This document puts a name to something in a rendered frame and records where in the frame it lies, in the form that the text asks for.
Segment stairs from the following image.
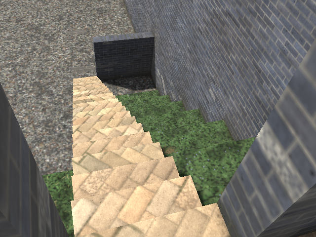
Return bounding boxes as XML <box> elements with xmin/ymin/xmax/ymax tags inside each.
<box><xmin>71</xmin><ymin>76</ymin><xmax>202</xmax><ymax>237</ymax></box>

